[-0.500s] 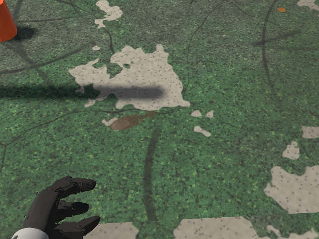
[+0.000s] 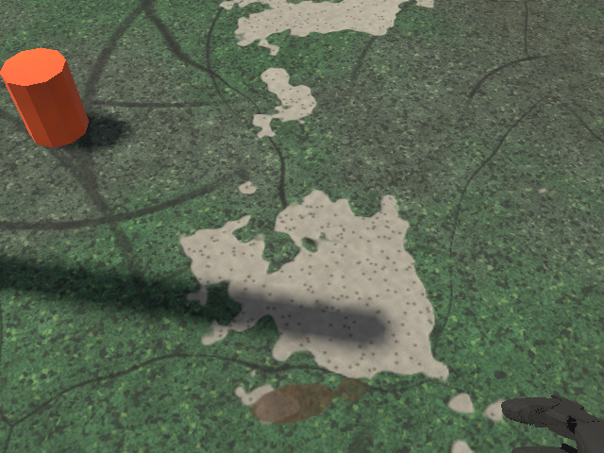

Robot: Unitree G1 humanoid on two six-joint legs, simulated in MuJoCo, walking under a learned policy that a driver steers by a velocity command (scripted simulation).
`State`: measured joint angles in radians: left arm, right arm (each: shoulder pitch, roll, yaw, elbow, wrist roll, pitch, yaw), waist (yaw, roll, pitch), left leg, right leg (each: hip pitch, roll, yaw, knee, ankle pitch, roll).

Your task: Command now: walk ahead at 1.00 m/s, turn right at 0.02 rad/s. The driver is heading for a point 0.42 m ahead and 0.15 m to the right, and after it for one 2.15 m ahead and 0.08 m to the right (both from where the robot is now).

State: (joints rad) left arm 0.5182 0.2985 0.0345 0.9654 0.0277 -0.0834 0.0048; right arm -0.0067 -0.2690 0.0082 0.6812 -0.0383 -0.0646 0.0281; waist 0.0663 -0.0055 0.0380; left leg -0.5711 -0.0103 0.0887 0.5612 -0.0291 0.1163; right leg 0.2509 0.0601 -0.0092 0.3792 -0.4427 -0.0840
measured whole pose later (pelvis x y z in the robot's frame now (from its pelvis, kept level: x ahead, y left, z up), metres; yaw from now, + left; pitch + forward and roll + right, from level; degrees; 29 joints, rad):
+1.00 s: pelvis +0.99 -0.18 +0.02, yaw -18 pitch +0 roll +2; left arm 0.29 0.28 0.02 0.85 0.04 -0.10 0.01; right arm 0.27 -0.32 -0.06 0.81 -0.02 -0.04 0.02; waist -0.02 0.00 0.04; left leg -0.39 -0.15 0.05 0.55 -0.17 0.13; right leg -0.25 0.08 0.04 1.36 -0.29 -0.03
